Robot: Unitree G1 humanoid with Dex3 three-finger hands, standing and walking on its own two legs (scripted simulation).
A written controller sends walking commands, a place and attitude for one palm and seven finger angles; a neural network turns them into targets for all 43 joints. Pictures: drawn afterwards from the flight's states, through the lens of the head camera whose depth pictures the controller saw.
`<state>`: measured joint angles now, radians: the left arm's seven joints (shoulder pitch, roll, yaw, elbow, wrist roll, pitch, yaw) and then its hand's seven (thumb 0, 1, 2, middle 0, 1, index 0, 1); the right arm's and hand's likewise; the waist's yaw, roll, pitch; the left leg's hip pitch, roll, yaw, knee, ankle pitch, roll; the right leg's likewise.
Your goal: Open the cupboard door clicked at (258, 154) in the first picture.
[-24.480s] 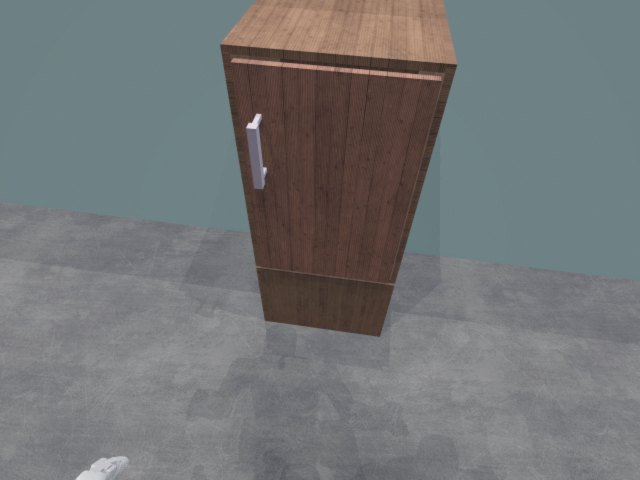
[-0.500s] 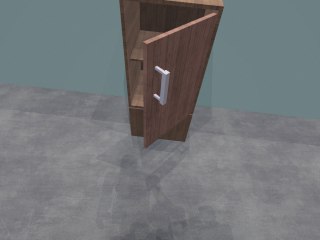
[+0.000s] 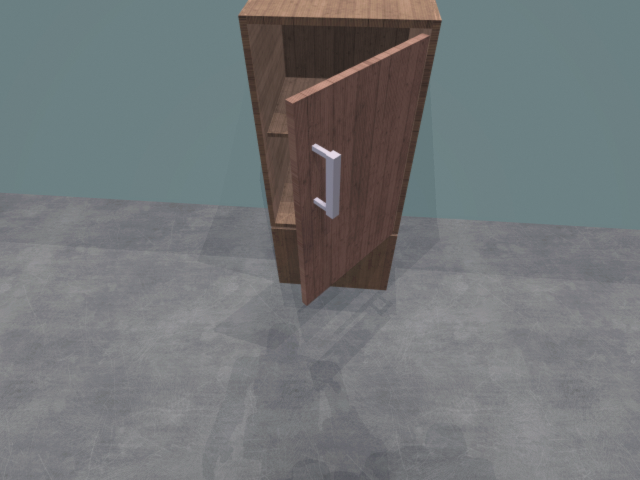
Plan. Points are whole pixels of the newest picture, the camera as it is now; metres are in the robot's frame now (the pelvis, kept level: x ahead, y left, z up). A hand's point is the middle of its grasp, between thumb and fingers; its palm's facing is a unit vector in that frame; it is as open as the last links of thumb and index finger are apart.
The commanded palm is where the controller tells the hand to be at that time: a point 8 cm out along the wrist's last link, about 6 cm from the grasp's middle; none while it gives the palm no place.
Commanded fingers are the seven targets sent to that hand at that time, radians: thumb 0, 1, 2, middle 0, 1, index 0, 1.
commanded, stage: let the arm hang, fingers relaxed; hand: left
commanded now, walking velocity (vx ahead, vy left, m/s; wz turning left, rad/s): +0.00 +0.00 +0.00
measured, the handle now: (325, 182) +0.63 +0.03 +0.00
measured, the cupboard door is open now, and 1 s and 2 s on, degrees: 50 50 50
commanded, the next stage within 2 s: look to check the result in 0.26 s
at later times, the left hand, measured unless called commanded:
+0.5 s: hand out of the picture +0.03 +0.16 -0.17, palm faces +0.02 -0.98 -0.21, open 7.3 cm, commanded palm none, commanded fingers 0.00 0.90 0.90 -0.20 -0.30 -0.20 -0.30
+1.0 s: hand out of the picture +0.04 +0.14 -0.17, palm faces +0.02 -0.98 -0.19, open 7.4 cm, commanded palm none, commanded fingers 0.00 0.90 0.90 -0.20 -0.30 -0.20 -0.30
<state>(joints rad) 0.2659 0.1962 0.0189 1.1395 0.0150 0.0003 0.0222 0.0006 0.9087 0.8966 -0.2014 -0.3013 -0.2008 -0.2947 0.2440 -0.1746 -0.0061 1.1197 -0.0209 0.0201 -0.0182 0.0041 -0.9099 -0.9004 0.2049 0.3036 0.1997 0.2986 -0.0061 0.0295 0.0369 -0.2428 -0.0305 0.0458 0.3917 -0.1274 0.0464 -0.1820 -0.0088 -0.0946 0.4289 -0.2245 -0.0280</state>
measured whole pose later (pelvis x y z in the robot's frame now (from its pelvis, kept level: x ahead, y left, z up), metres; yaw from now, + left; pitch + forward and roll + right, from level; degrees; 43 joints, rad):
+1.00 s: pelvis +0.05 -0.03 +0.00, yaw -1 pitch -1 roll +1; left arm 0.27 0.13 0.01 1.15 0.00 -0.02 0.04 0.00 0.91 0.90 -0.20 -0.30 -0.20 -0.29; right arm 0.24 -0.15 0.01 1.16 -0.02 0.01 -0.04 0.01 -0.92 -0.90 0.20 0.30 0.20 0.30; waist -0.01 0.01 0.05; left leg -0.17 0.00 0.04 0.38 -0.19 0.00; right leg -0.09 0.03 -0.09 0.37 -0.27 -0.06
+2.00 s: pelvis +0.05 -0.06 -0.01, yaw -33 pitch +2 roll +0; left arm 0.17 0.25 0.09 0.92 0.02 0.06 -0.02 0.00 0.90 0.90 -0.20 -0.30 -0.20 -0.30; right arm 0.13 -0.20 -0.03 0.87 -0.03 0.01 -0.04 0.00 -0.91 -0.90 0.21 0.30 0.20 0.30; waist 0.03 -0.04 0.10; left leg -0.26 0.06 0.02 0.55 -0.31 -0.03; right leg -0.46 0.07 0.07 0.94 -0.50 0.03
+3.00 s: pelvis +0.09 -0.22 +0.00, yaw -70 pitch +1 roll +1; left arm 0.28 0.22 0.06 0.96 0.03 -0.02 -0.03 0.00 0.90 0.90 -0.20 -0.30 -0.20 -0.30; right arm 0.16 -0.24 -0.06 0.88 -0.02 0.00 0.03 0.01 -0.91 -0.90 0.20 0.30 0.20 0.30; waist 0.01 -0.03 0.07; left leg -0.50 0.08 0.06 0.81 -0.31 -0.08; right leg -0.16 0.02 0.06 0.44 -0.29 -0.04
